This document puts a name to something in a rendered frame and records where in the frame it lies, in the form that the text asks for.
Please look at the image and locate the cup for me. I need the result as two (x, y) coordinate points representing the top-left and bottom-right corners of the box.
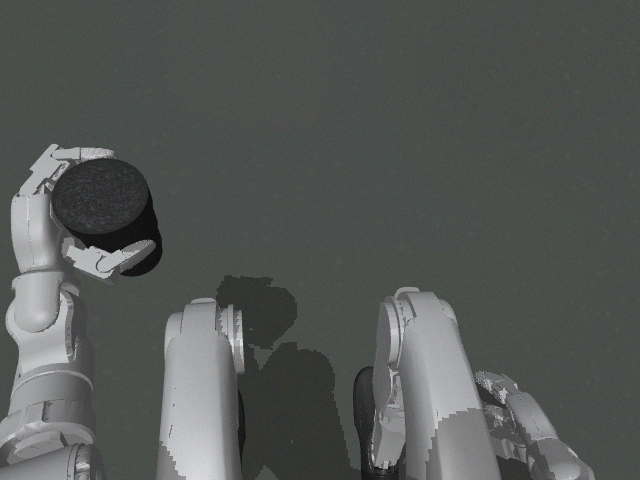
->
(51, 158), (162, 277)

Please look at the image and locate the left robot hand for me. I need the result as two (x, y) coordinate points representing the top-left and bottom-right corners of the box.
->
(11, 144), (156, 285)

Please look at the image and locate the right robot foot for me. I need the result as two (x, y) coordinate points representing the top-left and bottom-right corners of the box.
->
(353, 366), (399, 480)

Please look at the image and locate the right robot hand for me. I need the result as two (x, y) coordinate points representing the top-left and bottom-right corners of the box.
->
(474, 370), (560, 463)

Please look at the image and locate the left robot arm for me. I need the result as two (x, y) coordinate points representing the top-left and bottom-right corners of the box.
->
(0, 269), (107, 480)

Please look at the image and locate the right robot arm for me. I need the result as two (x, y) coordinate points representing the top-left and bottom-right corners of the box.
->
(526, 439), (595, 480)

